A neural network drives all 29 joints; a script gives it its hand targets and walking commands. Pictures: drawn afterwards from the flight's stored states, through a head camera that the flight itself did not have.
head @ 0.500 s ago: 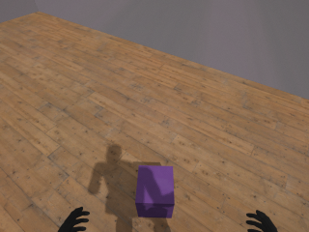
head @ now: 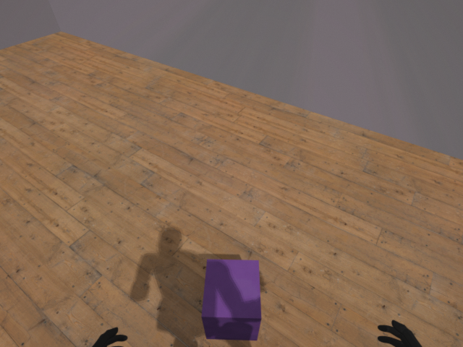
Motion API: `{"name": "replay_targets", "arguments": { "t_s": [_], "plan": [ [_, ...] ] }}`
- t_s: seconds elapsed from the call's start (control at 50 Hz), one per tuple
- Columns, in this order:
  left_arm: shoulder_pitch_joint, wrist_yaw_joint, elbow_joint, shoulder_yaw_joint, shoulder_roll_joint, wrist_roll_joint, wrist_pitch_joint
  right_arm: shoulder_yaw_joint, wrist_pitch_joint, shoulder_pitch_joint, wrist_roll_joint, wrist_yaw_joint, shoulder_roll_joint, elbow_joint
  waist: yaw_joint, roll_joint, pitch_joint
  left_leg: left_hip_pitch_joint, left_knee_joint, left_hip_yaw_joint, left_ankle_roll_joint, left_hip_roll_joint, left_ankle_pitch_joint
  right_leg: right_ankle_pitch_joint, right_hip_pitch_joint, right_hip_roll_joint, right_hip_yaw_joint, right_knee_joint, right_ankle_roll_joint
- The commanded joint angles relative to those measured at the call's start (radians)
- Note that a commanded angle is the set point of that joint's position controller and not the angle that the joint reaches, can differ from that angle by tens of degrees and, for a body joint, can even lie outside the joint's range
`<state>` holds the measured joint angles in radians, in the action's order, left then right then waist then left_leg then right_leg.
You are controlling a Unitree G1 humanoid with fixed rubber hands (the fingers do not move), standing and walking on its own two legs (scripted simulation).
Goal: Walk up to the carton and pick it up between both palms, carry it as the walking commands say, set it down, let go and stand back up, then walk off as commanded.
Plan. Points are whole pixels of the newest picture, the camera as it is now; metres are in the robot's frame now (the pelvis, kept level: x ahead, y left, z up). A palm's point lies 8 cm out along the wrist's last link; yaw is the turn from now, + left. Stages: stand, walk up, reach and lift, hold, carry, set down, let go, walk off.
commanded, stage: stand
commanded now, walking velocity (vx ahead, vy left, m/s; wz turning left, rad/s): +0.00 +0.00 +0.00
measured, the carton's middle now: (232, 300) +0.47 +0.07 -0.64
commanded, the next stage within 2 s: walk off in 1.18 s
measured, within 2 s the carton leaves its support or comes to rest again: neither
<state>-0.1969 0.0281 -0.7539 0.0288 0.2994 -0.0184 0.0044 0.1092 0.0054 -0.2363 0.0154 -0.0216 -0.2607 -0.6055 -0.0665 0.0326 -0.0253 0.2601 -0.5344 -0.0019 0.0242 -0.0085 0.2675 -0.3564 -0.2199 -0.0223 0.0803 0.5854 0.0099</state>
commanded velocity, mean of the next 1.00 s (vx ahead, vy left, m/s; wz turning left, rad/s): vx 0.00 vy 0.00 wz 0.00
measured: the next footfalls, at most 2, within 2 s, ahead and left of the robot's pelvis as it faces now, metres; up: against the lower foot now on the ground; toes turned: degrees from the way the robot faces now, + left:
none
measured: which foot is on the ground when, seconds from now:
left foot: down 0.00-1.00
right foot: down 0.00-1.00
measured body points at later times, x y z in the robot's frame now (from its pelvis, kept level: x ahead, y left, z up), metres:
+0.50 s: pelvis -0.02 +0.00 +0.00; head -0.04 +0.01 +0.45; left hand +0.09 +0.28 -0.11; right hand +0.14 -0.27 -0.08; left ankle +0.01 +0.14 -0.73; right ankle -0.03 -0.12 -0.73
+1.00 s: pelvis -0.03 +0.00 +0.00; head -0.06 +0.01 +0.45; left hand +0.06 +0.29 -0.12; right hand +0.12 -0.27 -0.09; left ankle +0.01 +0.14 -0.73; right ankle -0.03 -0.12 -0.73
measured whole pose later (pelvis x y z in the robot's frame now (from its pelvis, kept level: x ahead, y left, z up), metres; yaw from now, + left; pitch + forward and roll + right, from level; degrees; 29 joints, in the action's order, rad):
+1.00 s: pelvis -0.03 +0.00 +0.00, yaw +0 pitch -3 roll +1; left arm -0.20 0.03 -0.90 0.03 0.30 -0.02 -0.02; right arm 0.11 -0.01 -0.24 0.02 -0.02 -0.27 -0.72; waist -0.07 0.03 -0.03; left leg 0.26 -0.53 0.00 0.02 -0.01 0.23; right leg -0.32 -0.22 -0.02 0.08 0.59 0.01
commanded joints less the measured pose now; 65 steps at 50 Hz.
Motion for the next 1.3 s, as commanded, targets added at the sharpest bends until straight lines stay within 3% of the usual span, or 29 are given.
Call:
{"name": "replay_targets", "arguments": {
  "t_s": [0.0, 0.28, 0.82, 1.28],
  "plan": [
    [0.013, -0.028, 0.085, 0.058, 0.216, -0.029, -0.048, 0.023, -0.046, 0.04, -0.053, 0.025, -0.208, 0.01, 0.06, -0.015, -0.14, -0.105, 0.016, -0.054, -0.055, -0.062, -0.201, 0.252, -0.035, 0.098, 0.08, -0.15, 0.017],
    [0.022, -0.025, 0.047, 0.062, 0.23, -0.031, -0.058, 0.026, -0.057, 0.038, -0.053, 0.026, -0.215, -0.019, 0.063, -0.034, -0.1, -0.103, 0.036, -0.069, -0.058, -0.064, -0.143, 0.139, -0.073, 0.105, 0.102, -0.178, 0.028],
    [0.045, -0.024, -0.045, 0.053, 0.244, -0.024, -0.065, 0.018, -0.06, 0.043, -0.042, 0.026, -0.219, -0.091, 0.067, -0.042, -0.055, -0.103, 0.058, -0.087, -0.068, -0.073, -0.144, 0.128, -0.075, 0.115, 0.101, -0.201, 0.031],
    [0.069, -0.023, -0.106, 0.048, 0.263, -0.019, -0.065, 0.01, -0.061, 0.06, -0.038, 0.024, -0.236, -0.16, 0.066, -0.052, 0.003, -0.081, 0.091, -0.101, -0.071, -0.074, -0.084, 0.035, -0.097, 0.123, 0.114, -0.237, 0.037]
  ]
}}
